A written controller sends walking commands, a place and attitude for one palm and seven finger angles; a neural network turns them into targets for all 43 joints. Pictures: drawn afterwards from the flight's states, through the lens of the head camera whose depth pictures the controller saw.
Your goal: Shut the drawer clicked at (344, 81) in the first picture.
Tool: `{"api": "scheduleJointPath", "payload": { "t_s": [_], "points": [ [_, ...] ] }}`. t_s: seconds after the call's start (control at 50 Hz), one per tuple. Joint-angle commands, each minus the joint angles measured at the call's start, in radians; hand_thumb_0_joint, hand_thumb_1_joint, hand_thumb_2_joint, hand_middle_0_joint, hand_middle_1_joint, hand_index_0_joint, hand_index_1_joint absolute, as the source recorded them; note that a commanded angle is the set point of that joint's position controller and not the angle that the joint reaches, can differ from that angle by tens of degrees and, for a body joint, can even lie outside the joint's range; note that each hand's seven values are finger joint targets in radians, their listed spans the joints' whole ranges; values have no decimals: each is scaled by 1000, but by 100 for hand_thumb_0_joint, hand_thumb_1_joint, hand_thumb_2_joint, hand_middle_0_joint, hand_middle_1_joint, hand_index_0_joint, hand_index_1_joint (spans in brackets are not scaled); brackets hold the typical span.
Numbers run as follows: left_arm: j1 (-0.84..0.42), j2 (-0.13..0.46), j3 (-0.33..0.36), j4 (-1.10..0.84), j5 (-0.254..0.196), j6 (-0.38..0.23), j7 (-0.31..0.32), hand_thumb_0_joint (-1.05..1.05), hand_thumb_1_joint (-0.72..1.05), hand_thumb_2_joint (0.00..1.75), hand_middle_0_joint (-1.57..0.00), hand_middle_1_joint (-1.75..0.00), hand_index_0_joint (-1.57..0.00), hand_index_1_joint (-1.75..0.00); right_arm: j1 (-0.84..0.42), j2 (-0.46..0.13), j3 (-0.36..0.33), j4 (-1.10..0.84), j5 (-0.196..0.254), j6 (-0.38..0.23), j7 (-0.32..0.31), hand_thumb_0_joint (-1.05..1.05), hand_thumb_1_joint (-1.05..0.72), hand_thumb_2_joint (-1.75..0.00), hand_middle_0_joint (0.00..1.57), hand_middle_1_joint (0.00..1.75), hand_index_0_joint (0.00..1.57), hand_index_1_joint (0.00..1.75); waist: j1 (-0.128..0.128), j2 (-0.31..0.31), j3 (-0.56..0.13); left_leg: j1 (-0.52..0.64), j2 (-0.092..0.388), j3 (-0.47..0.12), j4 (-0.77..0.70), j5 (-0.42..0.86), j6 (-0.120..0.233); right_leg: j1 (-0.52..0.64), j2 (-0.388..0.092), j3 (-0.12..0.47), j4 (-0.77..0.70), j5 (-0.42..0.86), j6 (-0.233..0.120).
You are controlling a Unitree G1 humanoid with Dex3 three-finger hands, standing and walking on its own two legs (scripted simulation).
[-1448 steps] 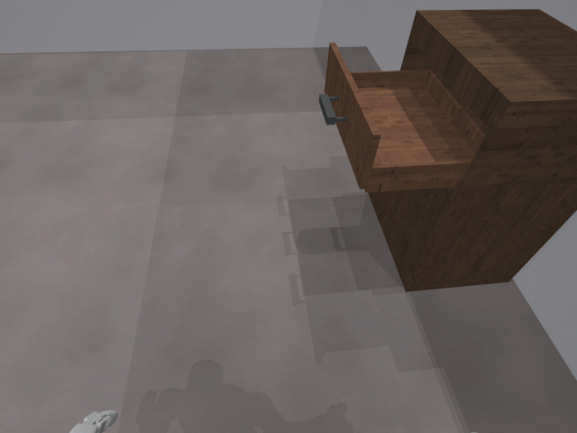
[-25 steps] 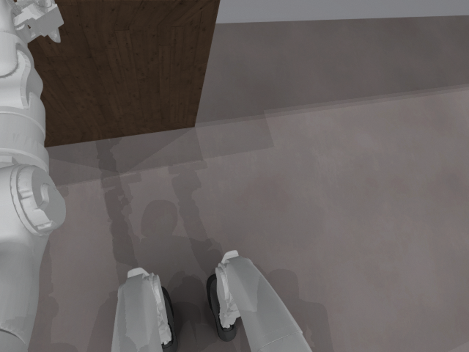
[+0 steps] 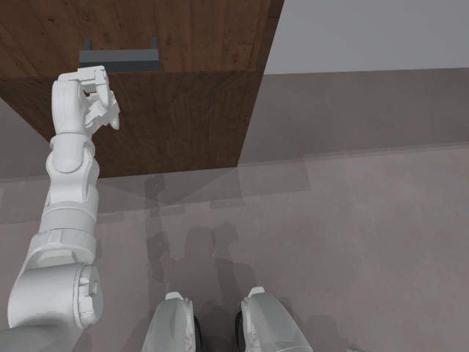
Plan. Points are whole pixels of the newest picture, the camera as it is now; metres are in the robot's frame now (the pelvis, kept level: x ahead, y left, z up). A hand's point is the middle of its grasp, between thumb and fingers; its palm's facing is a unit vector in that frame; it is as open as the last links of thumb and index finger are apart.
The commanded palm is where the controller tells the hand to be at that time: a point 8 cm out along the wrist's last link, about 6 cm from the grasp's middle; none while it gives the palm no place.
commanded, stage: draw the hand back to the body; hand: left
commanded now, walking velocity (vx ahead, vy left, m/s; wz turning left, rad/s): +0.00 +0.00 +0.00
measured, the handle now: (121, 51) +0.64 +0.16 +0.00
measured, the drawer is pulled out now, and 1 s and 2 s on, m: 0.00 0.00 0.00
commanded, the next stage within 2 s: step back with the hand held close in 1.20 s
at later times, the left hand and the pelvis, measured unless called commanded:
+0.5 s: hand (33, 201) +0.32 +0.19 +0.15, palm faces +0.14 -0.96 -0.24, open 3.3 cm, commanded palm +0.29 +0.24 +0.17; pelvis +0.01 -0.01 +0.08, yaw +3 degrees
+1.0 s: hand out of the picture +0.20 +0.23 +0.27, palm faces +0.41 -0.82 -0.40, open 3.3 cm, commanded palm +0.15 +0.27 +0.29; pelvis +0.03 -0.01 +0.11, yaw +3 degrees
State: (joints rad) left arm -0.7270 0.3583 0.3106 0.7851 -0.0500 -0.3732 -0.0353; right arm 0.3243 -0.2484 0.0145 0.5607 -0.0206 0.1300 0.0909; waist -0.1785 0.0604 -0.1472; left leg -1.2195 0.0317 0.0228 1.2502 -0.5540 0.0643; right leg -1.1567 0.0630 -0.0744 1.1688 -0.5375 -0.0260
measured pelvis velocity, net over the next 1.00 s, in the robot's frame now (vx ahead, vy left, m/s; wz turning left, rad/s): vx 0.03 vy -0.01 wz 0.06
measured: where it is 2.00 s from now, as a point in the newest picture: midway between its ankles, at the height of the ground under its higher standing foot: outside the picture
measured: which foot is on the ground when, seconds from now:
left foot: down 0.00-1.00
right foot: down 0.00-1.00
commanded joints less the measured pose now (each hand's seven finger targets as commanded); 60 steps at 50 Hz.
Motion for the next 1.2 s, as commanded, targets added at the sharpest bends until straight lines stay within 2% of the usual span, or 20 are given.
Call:
{"api": "scheduleJointPath", "payload": {
  "t_s": [0.0, 0.08, 0.16, 0.2, 0.24, 0.3, 0.32, 0.34, 0.36, 0.38, 0.44, 0.48, 0.6, 0.72, 0.86, 0.92, 1.0, 1.06, 1.12, 1.18],
  "points": [
    [-102, 113, -32, -480, -88, 18, -13, 0, 90, 90, -140, -160, -140, -160, 153, -160, -62, -114, 44, -28, -21, 0, -90, -90, 20, 30, 20, 30, 58, 54, -682, 675, -3, -74, -213, 760, -35, 514, -1, 32, -209, 708, 9],
    [-35, 62, -66, -512, -121, 3, 13, 0, 90, 90, -140, -160, -140, -160, 113, -153, -53, -89, 55, -73, -59, 0, -90, -90, 20, 30, 20, 30, 36, -43, -449, 614, -12, -52, -287, 560, -23, 542, -2, 42, -282, 599, 19],
    [32, 6, -153, -460, -95, -27, -13, 0, 90, 90, -140, -160, -140, -160, 84, -152, -48, -65, 55, -102, -67, 0, -90, -90, 20, 30, 20, 30, 39, 54, -297, 697, -8, -67, -334, 539, -38, 456, -7, 29, -312, 478, 7],
    [112, 4, -164, -442, -100, -11, -50, 0, 90, 90, -140, -160, -140, -160, 63, -156, -46, -80, 59, -105, -69, 0, -90, -90, 20, 30, 20, 30, 60, 51, -278, 723, -10, -70, -364, 518, -39, 484, -10, 27, -338, 450, 1],
    [185, 28, -144, -502, -118, 9, -80, 0, 90, 90, -140, -160, -140, -160, 36, -154, -49, -108, 68, -112, -76, 0, -90, -90, 20, 30, 20, 30, 93, 73, -330, 790, -10, -68, -390, 579, -44, 548, -16, 28, -352, 485, -2],
    [297, 53, -104, -613, -167, 39, -100, 0, 90, 90, -140, -160, -140, -160, -30, -145, -38, -159, 79, -128, -90, 0, -90, -90, 20, 30, 20, 30, 132, 22, -326, 784, -18, -55, -437, 563, -41, 667, -24, 30, -385, 527, 0],
    [367, 135, -134, -680, -61, 89, -14, 0, 90, 90, -140, -160, -140, -160, -84, -120, -40, -170, 76, -89, -108, 0, -90, -90, 20, 30, 20, 30, 173, 32, -354, 856, -13, -60, -497, 553, -41, 719, -51, 73, -429, 485, -16],
    [396, 84, -161, -747, -51, 120, 30, 0, 90, 90, -140, -160, -140, -160, -108, -105, -33, -196, 79, -77, -120, 0, -90, -90, 20, 30, 20, 30, 154, 31, -273, 867, -13, -54, -527, 523, -42, 711, -47, 69, -463, 471, -12],
    [417, 78, -166, -786, -50, 141, 55, 0, 90, 90, -140, -160, -140, -160, -122, -107, -30, -207, 80, -79, -129, 0, -90, -90, 20, 30, 20, 30, 153, -7, -223, 844, -8, -60, -549, 468, -41, 718, -52, 64, -480, 442, -9],
    [430, 81, -176, -824, -41, 159, 77, 0, 90, 90, -140, -160, -140, -160, -141, -108, -25, -210, 80, -78, -138, 0, -90, -90, 20, 30, 20, 30, 153, 5, -201, 851, -7, -57, -573, 432, -37, 741, -57, 69, -502, 420, -9],
    [474, 128, -131, -853, -30, 205, 128, 0, 90, 90, -140, -160, -140, -160, -178, -108, -15, -205, 78, -77, -168, 0, -90, -90, 20, 30, 20, 30, 150, -66, -114, 864, -6, -50, -633, 360, -25, 797, -58, 82, -579, 382, -3],
    [494, 121, -134, -896, -26, 220, 143, 0, 90, 90, -140, -160, -140, -160, -203, -101, -9, -200, 79, -90, -179, 0, -90, -90, 20, 30, 20, 30, 155, -55, -84, 898, -8, -45, -665, 348, -23, 829, -67, 87, -618, 374, -4],
    [668, 82, -158, -1069, -23, 241, 155, 0, 90, 90, -140, -160, -140, -160, -241, -90, 5, -177, 71, -151, -181, 0, -90, -90, 20, 30, 20, 30, 182, 49, -56, 1064, -1, -61, -753, 417, -28, 903, -68, 73, -691, 410, -12],
    [910, 135, -58, -1194, -35, 260, 149, 0, 90, 90, -140, -160, -140, -160, -264, -95, 1, -150, 54, -188, -175, 0, -90, -90, 20, 30, 20, 30, 212, -65, 23, 1089, 1, -48, -802, 497, -20, 990, -68, 77, -762, 493, -7],
    [1071, 157, 27, -1419, -37, 247, 144, 0, 90, 90, -140, -160, -140, -160, -265, -76, -1, -140, 40, -225, -166, 0, -90, -90, 20, 30, 20, 30, 225, 37, 22, 1159, -1, -32, -819, 605, -21, 1040, -76, 83, -788, 581, -7],
    [1157, 166, 56, -1485, -35, 241, 145, 0, 90, 90, -140, -160, -140, -160, -262, -80, -8, -130, 37, -250, -159, 0, -90, -90, 20, 30, 20, 30, 232, 40, 26, 1171, 6, -35, -812, 671, -23, 1049, -74, 84, -795, 615, -7],
    [1250, 182, 115, -1523, -39, 232, 148, 0, 90, 90, -140, -160, -140, -160, -263, -76, -20, -128, 37, -266, -158, 0, -90, -90, 20, 30, 20, 30, 240, -30, 46, 1165, 10, -30, -811, 651, -18, 1043, -75, 82, -796, 617, -1],
    [1236, 111, 62, -1405, -38, 244, 140, 0, 90, 90, -140, -160, -140, -160, -256, -82, -24, -107, 36, -256, -161, 0, -90, -90, 20, 30, 20, 30, 219, -84, 163, 1133, 6, -26, -825, 529, -15, 982, -73, 84, -824, 523, 2],
    [1185, 109, 51, -1396, -34, 237, 139, 0, 90, 90, -140, -160, -140, -160, -260, -94, -29, -106, 35, -252, -170, 0, -90, -90, 20, 30, 20, 30, 217, -74, 182, 1125, -1, -29, -829, 475, -9, 971, -73, 90, -841, 467, 1],
    [1166, 157, 87, -1458, -30, 219, 148, 0, 90, 90, -140, -160, -140, -160, -261, -87, -24, -115, 28, -264, -176, 0, -90, -90, 20, 30, 20, 30, 236, -28, 81, 1155, -10, -27, -831, 491, -6, 1020, -82, 94, -824, 486, 1]
  ]
}}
